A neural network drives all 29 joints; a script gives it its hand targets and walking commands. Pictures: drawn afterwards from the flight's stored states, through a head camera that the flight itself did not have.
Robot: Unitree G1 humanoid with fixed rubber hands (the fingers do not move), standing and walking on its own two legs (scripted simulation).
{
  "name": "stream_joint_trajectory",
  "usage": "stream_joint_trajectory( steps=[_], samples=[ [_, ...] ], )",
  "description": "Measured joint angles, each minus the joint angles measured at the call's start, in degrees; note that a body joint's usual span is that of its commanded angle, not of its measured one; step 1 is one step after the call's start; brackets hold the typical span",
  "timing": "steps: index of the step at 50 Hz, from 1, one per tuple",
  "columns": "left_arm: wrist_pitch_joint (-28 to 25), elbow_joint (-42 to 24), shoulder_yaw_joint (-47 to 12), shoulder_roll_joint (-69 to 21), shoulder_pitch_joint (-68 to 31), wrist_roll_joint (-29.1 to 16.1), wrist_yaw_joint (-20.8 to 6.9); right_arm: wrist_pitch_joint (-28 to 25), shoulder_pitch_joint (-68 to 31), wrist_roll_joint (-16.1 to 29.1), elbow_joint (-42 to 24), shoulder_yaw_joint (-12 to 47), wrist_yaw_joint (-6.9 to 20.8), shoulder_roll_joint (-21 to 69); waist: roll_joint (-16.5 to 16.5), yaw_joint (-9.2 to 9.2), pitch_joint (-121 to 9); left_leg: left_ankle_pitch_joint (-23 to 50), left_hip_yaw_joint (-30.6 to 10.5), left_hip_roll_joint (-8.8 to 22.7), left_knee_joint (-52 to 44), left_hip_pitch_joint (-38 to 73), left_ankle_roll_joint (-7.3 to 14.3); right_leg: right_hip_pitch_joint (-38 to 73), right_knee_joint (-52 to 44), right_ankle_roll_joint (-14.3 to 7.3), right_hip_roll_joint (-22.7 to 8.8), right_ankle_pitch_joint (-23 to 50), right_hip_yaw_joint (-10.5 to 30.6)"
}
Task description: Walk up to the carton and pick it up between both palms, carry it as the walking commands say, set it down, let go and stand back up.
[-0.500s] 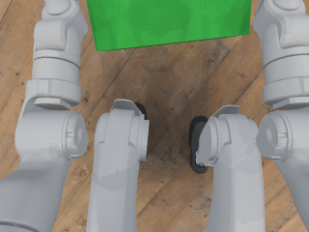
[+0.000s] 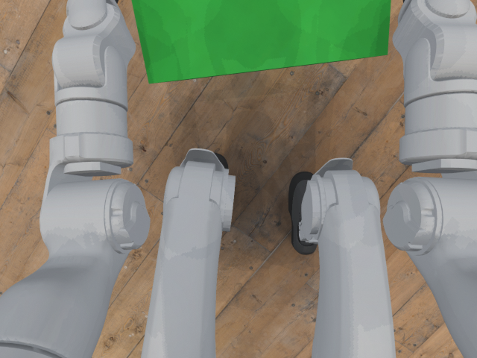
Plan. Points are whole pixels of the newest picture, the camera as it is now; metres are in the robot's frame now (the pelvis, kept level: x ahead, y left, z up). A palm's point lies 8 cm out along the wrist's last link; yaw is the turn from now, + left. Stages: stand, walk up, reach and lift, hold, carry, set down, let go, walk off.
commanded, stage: reach and lift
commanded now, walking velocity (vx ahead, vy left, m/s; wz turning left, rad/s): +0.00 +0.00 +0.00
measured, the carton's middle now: out of the picture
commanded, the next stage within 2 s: none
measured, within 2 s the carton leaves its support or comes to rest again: neither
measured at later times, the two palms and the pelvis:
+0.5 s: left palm out of the picture +0.51 +0.22 -0.05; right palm out of the picture +0.54 -0.14 -0.03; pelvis -0.01 +0.00 +0.06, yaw +0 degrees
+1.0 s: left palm out of the picture +0.49 +0.22 +0.02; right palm out of the picture +0.52 -0.15 +0.04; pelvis +0.00 +0.00 +0.11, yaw +1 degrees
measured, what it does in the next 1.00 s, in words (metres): rises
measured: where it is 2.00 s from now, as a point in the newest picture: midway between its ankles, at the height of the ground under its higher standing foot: (256, 218)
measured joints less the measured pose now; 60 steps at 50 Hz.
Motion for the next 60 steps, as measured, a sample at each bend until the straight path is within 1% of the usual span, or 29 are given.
stream_joint_trajectory(
  steps=[7,15,30,42,60],
  samples=[
    [0.94,-2.26,1.0,-0.97,1.69,1.03,-0.36,0.81,1.05,-0.91,-1.48,-0.65,0.47,0.87,-0.12,-0.01,-0.03,0.07,-0.28,-0.22,-2.68,3.38,-0.17,3.28,-2.76,-0.11,0.12,0.26,0.13],
    [1.77,-4.18,0.82,-1.79,3.48,0.98,0.04,1.29,2.56,-1.39,-2.67,-1.37,1.08,1.47,0.19,-0.08,-0.03,0.54,-0.74,-0.66,-5.73,7.12,-0.14,7.19,-6.1,0.03,0.1,0.77,0.19],
    [2.63,-4.88,0.3,-3.27,5.54,1.51,0.93,1.66,4.28,-1.83,-2.04,-2.29,2.22,1.49,0.14,-0.37,-0.07,1.83,-1.02,-0.88,-12.08,14.81,0.14,14.79,-12.82,0.4,0.46,2.49,0.93],
    [3.03,-5.97,0.06,-4.14,8.03,1.65,1.12,1.73,6.56,-2.18,-2.54,-2.37,2.54,2.2,0.3,-0.38,-0.08,2.64,-1.53,-1.13,-17.44,21.28,-0.13,21.04,-18.19,0.11,0.53,3.55,1.25],
    [2.93,-8.21,-0.17,-5.78,13.19,2.08,0.78,2.03,11.93,-2.54,-5.43,-1.7,2.55,3.83,0.61,-0.7,-0.23,3.74,-2.13,-1.24,-26.11,31.67,-0.37,31.09,-26.82,-0.34,0.64,5.04,1.99]
  ],
)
